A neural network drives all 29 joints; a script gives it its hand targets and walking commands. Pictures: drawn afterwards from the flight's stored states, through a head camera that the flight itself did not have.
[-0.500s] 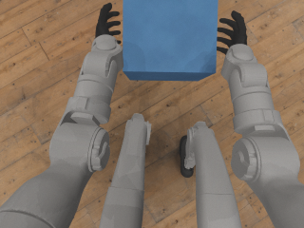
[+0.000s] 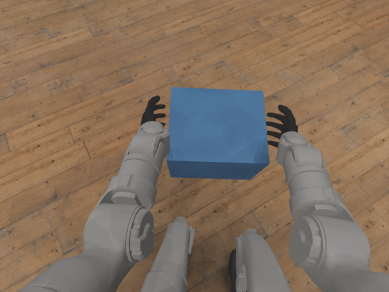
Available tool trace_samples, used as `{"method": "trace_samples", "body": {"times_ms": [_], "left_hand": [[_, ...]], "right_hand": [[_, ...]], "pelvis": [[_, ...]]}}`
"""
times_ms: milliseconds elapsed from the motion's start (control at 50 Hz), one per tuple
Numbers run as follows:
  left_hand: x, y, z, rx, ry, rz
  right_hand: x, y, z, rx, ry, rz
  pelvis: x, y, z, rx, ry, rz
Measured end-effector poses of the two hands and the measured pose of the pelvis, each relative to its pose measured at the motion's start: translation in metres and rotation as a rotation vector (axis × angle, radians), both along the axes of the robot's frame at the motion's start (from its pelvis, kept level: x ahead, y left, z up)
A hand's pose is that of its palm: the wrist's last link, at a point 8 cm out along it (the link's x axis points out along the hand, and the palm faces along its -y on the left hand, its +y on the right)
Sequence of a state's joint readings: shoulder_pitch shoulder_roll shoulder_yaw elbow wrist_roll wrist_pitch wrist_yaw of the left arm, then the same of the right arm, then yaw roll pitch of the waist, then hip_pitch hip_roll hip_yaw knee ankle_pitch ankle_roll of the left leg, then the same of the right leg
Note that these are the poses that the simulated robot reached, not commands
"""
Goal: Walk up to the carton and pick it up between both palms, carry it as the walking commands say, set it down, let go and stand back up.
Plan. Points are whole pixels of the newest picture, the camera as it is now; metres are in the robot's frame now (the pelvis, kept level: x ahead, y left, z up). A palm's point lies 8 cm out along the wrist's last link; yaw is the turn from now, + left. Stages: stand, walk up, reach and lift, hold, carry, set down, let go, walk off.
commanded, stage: reach and lift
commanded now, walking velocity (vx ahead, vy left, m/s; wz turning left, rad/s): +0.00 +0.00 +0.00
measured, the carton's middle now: (213, 137) +0.46 +0.02 -0.08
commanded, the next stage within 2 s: none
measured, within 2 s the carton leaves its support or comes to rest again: neither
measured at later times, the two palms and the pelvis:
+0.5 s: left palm (142, 110) +0.40 +0.16 +0.10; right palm (310, 121) +0.41 -0.15 +0.09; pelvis +0.08 +0.00 +0.09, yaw +3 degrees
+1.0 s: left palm (131, 90) +0.39 +0.16 +0.17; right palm (331, 106) +0.39 -0.15 +0.16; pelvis +0.08 -0.01 +0.11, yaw +3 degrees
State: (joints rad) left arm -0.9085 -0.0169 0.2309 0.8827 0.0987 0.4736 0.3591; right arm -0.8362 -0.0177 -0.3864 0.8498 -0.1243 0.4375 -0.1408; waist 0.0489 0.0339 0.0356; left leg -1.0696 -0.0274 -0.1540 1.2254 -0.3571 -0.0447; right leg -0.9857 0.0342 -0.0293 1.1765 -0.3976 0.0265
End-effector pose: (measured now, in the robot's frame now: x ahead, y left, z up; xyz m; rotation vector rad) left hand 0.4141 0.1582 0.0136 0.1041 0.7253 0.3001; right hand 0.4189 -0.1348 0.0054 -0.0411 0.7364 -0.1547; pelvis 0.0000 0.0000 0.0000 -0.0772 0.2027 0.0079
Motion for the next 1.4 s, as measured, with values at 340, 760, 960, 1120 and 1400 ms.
{"method": "trace_samples", "body": {"times_ms": [340,760,960,1120,1400], "left_hand": [[-0.001,0.003,0.067,-0.062,0.001,-0.011],[-0.016,-0.005,0.125,-0.075,-0.043,0.005],[-0.024,-0.002,0.150,-0.075,-0.061,0.014],[-0.034,0.002,0.163,-0.067,-0.069,0.013],[-0.036,0.003,0.154,-0.074,-0.036,0.013]], "right_hand": [[0.000,-0.006,0.071,0.052,0.006,0.065],[-0.014,-0.014,0.122,0.068,-0.015,0.064],[-0.023,-0.012,0.146,0.050,-0.029,0.086],[-0.032,-0.008,0.162,0.054,-0.038,0.095],[-0.035,-0.007,0.157,0.042,-0.008,0.098]], "pelvis": [[0.067,0.002,0.069,0.017,-0.025,0.028],[0.083,-0.009,0.102,0.052,-0.195,0.049],[0.082,-0.009,0.108,0.058,-0.257,0.054],[0.078,-0.006,0.110,0.058,-0.304,0.057],[0.076,-0.006,0.110,0.058,-0.313,0.057]]}}
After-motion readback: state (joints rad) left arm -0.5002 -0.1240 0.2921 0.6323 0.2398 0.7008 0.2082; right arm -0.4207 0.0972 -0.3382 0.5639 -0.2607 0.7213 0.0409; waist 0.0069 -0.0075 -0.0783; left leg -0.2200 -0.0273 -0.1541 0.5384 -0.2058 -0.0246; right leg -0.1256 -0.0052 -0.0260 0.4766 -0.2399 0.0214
